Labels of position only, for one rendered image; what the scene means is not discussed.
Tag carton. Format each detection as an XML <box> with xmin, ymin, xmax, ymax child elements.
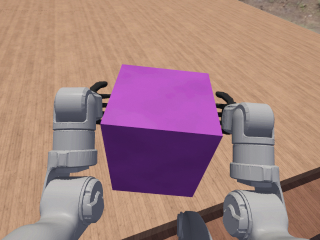
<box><xmin>100</xmin><ymin>64</ymin><xmax>223</xmax><ymax>197</ymax></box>

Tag robot right upper arm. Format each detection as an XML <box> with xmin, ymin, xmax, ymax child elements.
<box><xmin>222</xmin><ymin>189</ymin><xmax>310</xmax><ymax>240</ymax></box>

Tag robot right thigh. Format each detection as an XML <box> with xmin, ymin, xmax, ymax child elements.
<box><xmin>177</xmin><ymin>211</ymin><xmax>213</xmax><ymax>240</ymax></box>

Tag robot left upper arm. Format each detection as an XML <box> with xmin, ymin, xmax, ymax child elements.
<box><xmin>1</xmin><ymin>176</ymin><xmax>104</xmax><ymax>240</ymax></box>

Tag robot left forearm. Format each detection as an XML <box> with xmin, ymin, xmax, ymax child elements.
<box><xmin>39</xmin><ymin>87</ymin><xmax>103</xmax><ymax>215</ymax></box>

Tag right robot hand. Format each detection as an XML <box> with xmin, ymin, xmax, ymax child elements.
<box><xmin>215</xmin><ymin>91</ymin><xmax>236</xmax><ymax>135</ymax></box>

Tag left robot hand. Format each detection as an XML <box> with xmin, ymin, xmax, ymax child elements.
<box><xmin>90</xmin><ymin>81</ymin><xmax>111</xmax><ymax>125</ymax></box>

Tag robot right forearm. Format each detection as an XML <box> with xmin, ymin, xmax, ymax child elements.
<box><xmin>221</xmin><ymin>102</ymin><xmax>289</xmax><ymax>226</ymax></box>

